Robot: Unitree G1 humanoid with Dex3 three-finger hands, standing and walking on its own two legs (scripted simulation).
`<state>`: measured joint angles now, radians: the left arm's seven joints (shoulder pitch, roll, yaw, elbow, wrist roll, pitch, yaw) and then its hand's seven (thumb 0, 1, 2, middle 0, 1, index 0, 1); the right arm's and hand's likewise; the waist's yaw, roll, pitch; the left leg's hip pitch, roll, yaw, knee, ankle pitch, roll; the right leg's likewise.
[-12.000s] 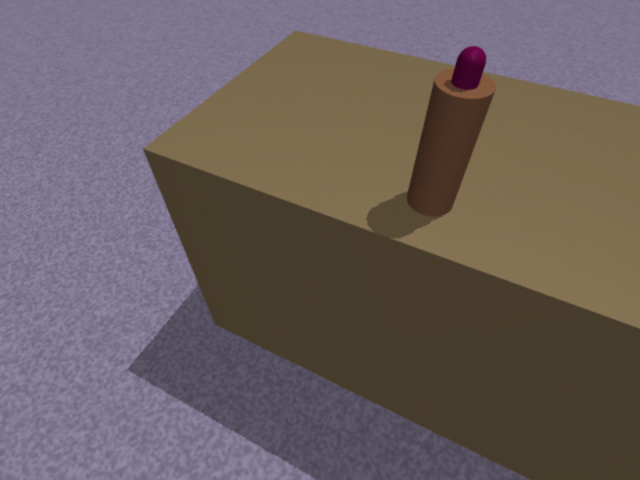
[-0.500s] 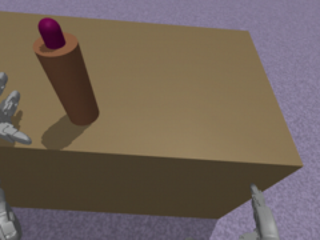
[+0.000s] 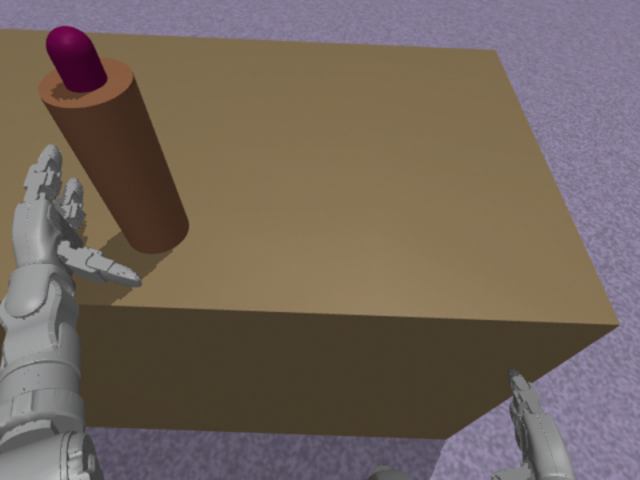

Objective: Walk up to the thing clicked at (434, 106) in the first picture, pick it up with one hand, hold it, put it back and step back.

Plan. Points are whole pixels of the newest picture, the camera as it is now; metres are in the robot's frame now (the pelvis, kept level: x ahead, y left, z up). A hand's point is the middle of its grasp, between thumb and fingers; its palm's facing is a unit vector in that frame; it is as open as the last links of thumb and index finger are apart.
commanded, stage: close in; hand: left
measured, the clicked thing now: (122, 154) +0.46 +0.21 +0.16
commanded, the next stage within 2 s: rest palm in 0.04 s
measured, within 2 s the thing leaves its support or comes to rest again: leaves its support in 1.72 s
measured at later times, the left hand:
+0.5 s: hand (130, 219) +0.42 +0.21 +0.10, palm faces +0.22 -0.97 +0.01, open 17.0 cm
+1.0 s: hand (130, 192) +0.46 +0.22 +0.10, palm faces +0.20 -0.98 +0.02, open 11.8 cm
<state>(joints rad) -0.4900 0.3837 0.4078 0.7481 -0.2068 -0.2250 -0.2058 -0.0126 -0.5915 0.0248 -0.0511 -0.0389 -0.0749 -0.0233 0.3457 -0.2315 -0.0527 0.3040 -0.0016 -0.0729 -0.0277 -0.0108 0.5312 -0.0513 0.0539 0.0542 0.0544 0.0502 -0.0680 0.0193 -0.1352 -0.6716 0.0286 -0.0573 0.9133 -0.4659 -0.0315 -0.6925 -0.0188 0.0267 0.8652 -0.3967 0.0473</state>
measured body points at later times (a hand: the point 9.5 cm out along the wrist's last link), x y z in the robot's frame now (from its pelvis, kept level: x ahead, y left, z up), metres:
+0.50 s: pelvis -0.02 -0.01 +0.00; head +0.04 +0.00 +0.44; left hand +0.40 +0.26 +0.10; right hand +0.14 -0.27 -0.04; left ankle -0.01 +0.14 -0.69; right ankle +0.01 -0.15 -0.69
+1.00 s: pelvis -0.01 +0.00 -0.01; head +0.06 +0.01 +0.44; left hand +0.44 +0.27 +0.10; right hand +0.14 -0.26 -0.05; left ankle -0.01 +0.14 -0.69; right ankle +0.01 -0.15 -0.69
